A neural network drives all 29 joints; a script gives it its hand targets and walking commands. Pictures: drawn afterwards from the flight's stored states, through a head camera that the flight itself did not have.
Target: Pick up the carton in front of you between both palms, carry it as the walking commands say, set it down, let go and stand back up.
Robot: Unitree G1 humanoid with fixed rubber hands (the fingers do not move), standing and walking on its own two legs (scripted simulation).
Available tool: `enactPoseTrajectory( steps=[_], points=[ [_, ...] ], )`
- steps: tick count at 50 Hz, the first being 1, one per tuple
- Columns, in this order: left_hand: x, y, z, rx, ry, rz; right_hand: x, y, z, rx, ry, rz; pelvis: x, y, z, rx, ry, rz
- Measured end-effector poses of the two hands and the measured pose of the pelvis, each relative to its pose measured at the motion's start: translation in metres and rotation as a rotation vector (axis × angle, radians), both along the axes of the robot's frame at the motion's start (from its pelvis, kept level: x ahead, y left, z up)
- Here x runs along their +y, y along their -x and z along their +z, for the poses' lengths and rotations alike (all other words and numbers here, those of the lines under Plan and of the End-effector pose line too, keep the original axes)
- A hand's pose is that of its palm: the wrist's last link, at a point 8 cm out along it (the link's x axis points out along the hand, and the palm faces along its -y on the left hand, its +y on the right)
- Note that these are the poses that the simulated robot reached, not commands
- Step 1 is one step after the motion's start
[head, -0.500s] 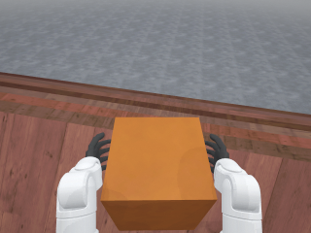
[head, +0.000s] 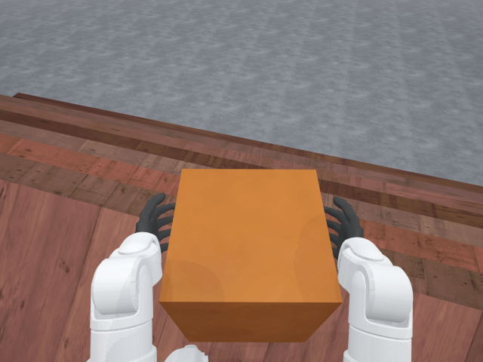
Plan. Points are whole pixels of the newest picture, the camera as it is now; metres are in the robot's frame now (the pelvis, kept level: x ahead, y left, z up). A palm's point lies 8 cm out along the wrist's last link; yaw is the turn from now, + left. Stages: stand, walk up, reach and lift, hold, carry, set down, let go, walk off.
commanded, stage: carry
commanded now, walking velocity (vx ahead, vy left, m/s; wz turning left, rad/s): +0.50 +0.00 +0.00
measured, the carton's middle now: (247, 262) +0.28 +0.01 +0.01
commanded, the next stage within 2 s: none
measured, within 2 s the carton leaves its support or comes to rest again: neither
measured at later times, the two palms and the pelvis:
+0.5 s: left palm (195, 86) +0.68 +0.16 +0.09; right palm (323, 96) +0.65 -0.14 +0.10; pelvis +0.32 +0.04 -0.01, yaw -3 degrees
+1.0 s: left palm (214, 34) +0.99 +0.16 +0.08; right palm (310, 37) +1.00 -0.14 +0.08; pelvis +0.62 +0.00 -0.03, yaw -2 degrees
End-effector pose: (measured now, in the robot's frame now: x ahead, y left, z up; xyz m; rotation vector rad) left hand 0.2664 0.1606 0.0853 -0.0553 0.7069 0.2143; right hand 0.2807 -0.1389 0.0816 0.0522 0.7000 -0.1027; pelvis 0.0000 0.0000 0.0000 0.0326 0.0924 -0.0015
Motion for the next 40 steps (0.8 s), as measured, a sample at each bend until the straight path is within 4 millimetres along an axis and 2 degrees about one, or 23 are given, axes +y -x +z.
enactPoseTrajectory(
  steps=[6,12,16,21,27,30,34,36,40],
  points=[
    [-0.002,-0.095,0.004,-0.055,0.003,-0.049,-0.002,-0.079,0.004,-0.055,0.002,-0.05,0.011,-0.087,-0.011,-0.01,0.009,-0.015],
    [0.005,-0.208,-0.019,-0.079,0.026,-0.112,0.006,-0.176,-0.009,-0.079,0.025,-0.113,0.03,-0.18,-0.04,-0.042,0.012,-0.047],
    [0.001,-0.273,-0.026,0.006,0.014,-0.175,0.002,-0.225,-0.017,0.009,0.045,-0.152,0.04,-0.22,-0.031,-0.034,0.024,-0.055],
    [-0.004,-0.35,-0.011,0.001,0.003,-0.198,-0.002,-0.297,-0.003,0.005,0.056,-0.156,0.046,-0.273,-0.017,-0.022,0.043,-0.054],
    [0.0,-0.444,0.012,-0.04,-0.03,-0.179,0.0,-0.406,0.022,-0.036,0.078,-0.093,0.04,-0.346,-0.015,-0.014,0.051,-0.041],
    [0.0,-0.491,0.017,-0.044,-0.036,-0.158,0.0,-0.461,0.028,-0.042,0.085,-0.062,0.032,-0.387,-0.02,-0.012,0.045,-0.03],
    [-0.002,-0.551,0.015,-0.037,-0.051,-0.115,-0.003,-0.533,0.019,-0.038,0.07,-0.017,0.016,-0.448,-0.036,-0.026,0.026,-0.009],
    [0.0,-0.574,0.009,-0.018,-0.07,-0.086,0.0,-0.565,0.009,-0.021,0.051,0.011,0.011,-0.472,-0.04,-0.032,0.035,-0.018],
    [0.004,-0.608,-0.012,0.069,-0.044,-0.046,0.004,-0.608,-0.009,0.065,0.047,0.032,0.0,-0.513,-0.032,-0.024,0.019,-0.023]
  ],
)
